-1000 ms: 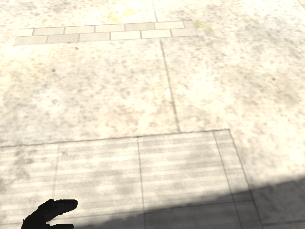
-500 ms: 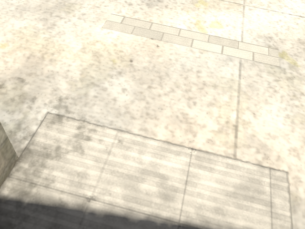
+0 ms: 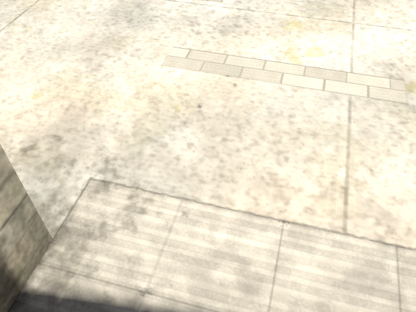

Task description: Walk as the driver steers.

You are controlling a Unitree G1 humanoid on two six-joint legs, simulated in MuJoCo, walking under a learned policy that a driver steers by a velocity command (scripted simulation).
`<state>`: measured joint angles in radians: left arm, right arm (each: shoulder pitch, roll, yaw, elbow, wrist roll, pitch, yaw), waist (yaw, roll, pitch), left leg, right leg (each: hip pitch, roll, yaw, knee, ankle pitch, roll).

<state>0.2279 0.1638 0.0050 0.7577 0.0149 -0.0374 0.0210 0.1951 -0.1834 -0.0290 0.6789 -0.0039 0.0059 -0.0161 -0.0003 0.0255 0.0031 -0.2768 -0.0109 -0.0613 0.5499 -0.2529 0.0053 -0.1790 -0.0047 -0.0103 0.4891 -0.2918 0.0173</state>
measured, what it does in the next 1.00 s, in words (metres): shifts its weight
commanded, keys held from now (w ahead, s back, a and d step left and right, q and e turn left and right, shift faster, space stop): no key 0.70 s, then w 0.30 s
